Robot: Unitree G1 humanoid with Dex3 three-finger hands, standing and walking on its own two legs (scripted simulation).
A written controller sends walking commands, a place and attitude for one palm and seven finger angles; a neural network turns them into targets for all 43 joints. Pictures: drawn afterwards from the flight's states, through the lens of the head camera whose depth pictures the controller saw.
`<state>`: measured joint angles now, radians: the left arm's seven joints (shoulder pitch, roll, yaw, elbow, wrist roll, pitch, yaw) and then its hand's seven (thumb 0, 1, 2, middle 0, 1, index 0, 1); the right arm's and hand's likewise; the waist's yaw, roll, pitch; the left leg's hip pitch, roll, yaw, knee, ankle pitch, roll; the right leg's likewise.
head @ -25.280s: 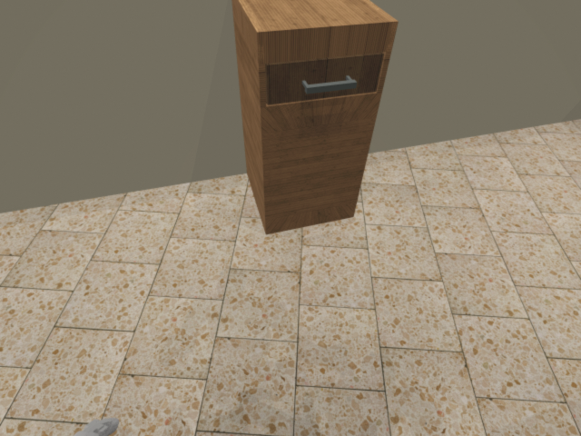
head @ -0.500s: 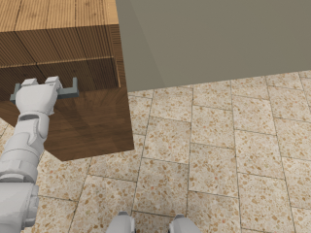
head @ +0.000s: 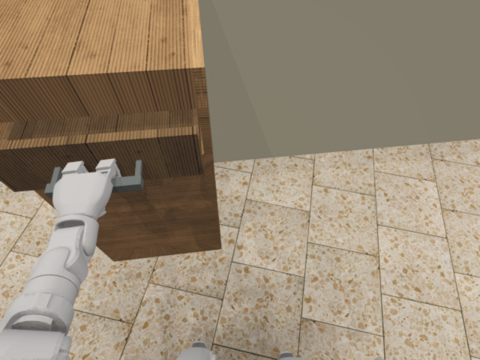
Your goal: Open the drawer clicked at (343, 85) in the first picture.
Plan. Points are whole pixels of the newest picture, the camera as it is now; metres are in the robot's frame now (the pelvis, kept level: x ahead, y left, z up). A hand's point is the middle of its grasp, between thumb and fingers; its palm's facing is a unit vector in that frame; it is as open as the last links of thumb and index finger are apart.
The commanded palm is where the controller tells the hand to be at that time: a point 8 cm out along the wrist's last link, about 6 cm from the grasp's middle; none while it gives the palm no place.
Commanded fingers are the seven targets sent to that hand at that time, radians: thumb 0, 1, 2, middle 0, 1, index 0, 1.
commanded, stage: pull the drawer open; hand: left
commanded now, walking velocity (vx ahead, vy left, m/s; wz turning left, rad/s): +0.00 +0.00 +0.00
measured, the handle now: (97, 177) +0.43 +0.28 +0.00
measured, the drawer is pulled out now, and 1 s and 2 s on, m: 0.06 0.19 0.30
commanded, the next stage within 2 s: none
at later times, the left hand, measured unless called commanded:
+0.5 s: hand (93, 239) +0.32 +0.27 -0.02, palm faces -0.03 -0.05 -1.00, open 5.3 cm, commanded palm +0.29 +0.27 +0.03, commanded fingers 0.00 0.90 0.90 -0.40 -1.35 -0.40 -1.35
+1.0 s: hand (88, 277) +0.25 +0.26 -0.02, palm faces -0.02 -0.05 -1.00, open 5.4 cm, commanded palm +0.23 +0.26 +0.03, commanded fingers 0.00 0.90 0.90 -0.40 -1.35 -0.40 -1.35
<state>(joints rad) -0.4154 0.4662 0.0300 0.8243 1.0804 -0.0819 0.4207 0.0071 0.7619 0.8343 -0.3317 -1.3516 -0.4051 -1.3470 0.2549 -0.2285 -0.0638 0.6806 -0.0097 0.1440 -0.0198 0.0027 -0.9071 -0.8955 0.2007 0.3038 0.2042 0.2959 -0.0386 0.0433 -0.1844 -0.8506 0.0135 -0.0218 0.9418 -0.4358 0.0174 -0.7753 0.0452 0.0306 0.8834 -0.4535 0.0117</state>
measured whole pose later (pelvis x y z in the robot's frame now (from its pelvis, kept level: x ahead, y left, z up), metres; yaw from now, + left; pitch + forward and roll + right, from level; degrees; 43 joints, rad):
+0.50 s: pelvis +0.00 -0.01 +0.00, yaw +0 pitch +16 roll -2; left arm -0.13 0.42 0.03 0.56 1.06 -0.05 0.44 0.01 0.76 0.85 -0.32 -1.35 -0.42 -1.35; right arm 0.20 -0.23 -0.05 0.66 -0.01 0.13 -0.04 0.01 -0.91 -0.90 0.20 0.30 0.20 0.30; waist -0.02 0.04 -0.17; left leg -0.77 0.01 -0.02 0.92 -0.44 0.01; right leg -0.70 0.05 0.03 0.88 -0.46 0.00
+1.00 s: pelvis -0.01 -0.01 +0.00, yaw +1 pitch +14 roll -1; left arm 0.09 0.38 -0.01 0.36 1.06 0.00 0.48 0.01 0.75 0.85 -0.33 -1.35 -0.42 -1.35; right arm 0.16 -0.22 -0.04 0.64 -0.02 0.10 -0.04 0.01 -0.91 -0.90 0.20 0.30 0.20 0.30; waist 0.01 0.05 -0.16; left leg -0.74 0.01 -0.03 0.93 -0.44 0.00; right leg -0.68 0.04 0.02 0.91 -0.47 -0.01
